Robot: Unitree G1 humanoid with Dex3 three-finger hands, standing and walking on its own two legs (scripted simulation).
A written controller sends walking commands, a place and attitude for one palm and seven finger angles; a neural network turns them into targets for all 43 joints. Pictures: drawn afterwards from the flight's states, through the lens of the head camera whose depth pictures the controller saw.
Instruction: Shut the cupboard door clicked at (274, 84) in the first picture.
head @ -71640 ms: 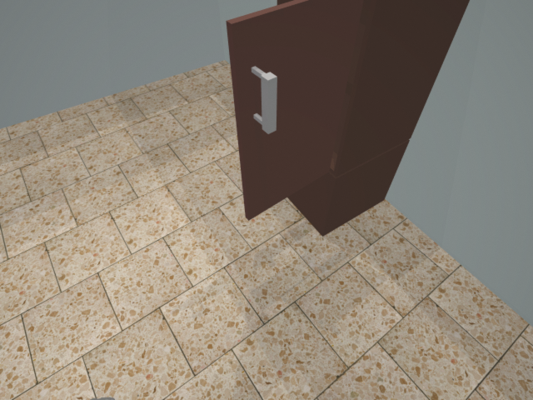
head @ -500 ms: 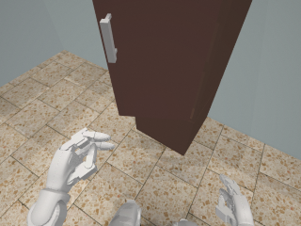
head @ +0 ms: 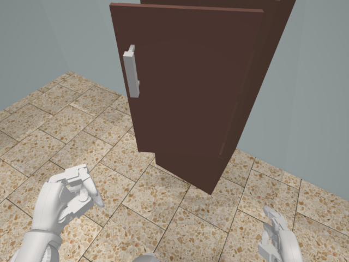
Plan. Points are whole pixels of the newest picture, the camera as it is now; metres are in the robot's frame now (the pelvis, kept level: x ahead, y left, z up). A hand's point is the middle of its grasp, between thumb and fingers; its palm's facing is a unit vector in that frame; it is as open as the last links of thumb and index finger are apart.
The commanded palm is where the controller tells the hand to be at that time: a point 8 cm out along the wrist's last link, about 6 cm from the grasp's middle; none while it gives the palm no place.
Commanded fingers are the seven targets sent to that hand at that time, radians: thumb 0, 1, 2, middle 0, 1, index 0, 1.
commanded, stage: raise the hand and make a fist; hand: left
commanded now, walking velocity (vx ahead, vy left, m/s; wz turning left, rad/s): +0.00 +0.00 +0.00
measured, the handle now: (133, 71) +0.57 +0.16 +0.13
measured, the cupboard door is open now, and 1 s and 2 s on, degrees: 28 28 28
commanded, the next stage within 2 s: bring the fist close to the handle in 0.72 s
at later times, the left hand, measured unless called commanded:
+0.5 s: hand (84, 187) +0.22 +0.18 +0.13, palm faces +0.01 -1.00 -0.03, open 3.1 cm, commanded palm +0.19 +0.23 +0.14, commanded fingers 0.00 0.90 0.90 -1.30 -1.50 -1.30 -1.50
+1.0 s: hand (100, 172) +0.25 +0.16 +0.13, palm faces +0.06 -1.00 -0.05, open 3.1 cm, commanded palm +0.25 +0.21 +0.14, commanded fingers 0.00 0.90 0.90 -1.30 -1.50 -1.30 -1.50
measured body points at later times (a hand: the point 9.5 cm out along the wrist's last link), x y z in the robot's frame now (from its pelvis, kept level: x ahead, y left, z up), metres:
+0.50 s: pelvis +0.00 -0.01 +0.02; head -0.01 -0.03 +0.47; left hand +0.21 +0.23 +0.14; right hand +0.18 -0.23 -0.05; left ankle +0.06 +0.09 -0.69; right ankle -0.03 -0.11 -0.69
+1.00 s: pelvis +0.00 -0.03 +0.02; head +0.00 -0.05 +0.47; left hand +0.24 +0.22 +0.14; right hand +0.18 -0.26 -0.06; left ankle +0.06 +0.09 -0.69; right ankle -0.03 -0.11 -0.69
